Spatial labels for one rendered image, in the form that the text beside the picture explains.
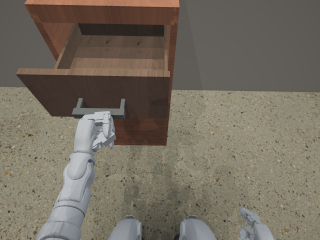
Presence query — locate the robot left hand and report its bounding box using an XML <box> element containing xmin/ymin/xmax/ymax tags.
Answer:
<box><xmin>74</xmin><ymin>111</ymin><xmax>116</xmax><ymax>157</ymax></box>

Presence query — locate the drawer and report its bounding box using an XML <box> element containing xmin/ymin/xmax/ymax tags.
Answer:
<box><xmin>16</xmin><ymin>23</ymin><xmax>170</xmax><ymax>119</ymax></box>

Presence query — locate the cabinet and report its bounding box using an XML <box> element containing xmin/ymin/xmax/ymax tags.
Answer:
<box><xmin>24</xmin><ymin>0</ymin><xmax>180</xmax><ymax>146</ymax></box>

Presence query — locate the handle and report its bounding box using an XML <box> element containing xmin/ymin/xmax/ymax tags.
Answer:
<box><xmin>72</xmin><ymin>98</ymin><xmax>126</xmax><ymax>120</ymax></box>

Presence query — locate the right robot thigh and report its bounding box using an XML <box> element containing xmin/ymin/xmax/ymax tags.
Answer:
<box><xmin>180</xmin><ymin>218</ymin><xmax>217</xmax><ymax>240</ymax></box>

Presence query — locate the robot right hand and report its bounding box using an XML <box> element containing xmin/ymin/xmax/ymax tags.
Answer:
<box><xmin>237</xmin><ymin>207</ymin><xmax>275</xmax><ymax>240</ymax></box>

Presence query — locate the robot left forearm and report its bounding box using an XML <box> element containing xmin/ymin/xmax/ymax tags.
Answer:
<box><xmin>35</xmin><ymin>152</ymin><xmax>96</xmax><ymax>240</ymax></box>

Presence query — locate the left robot shin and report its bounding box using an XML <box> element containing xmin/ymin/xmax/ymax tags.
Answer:
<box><xmin>125</xmin><ymin>215</ymin><xmax>135</xmax><ymax>219</ymax></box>

